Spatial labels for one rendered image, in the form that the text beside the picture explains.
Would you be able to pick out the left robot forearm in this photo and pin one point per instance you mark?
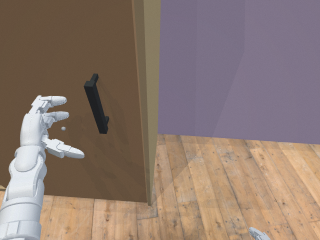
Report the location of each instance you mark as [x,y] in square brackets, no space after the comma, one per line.
[23,199]

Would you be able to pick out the right robot hand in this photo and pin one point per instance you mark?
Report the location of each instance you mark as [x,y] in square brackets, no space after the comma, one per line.
[258,235]

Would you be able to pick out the left robot hand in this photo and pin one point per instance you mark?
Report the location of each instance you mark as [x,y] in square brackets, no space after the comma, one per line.
[37,121]

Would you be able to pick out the handle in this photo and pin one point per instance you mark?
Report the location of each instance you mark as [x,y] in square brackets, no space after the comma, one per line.
[95,104]

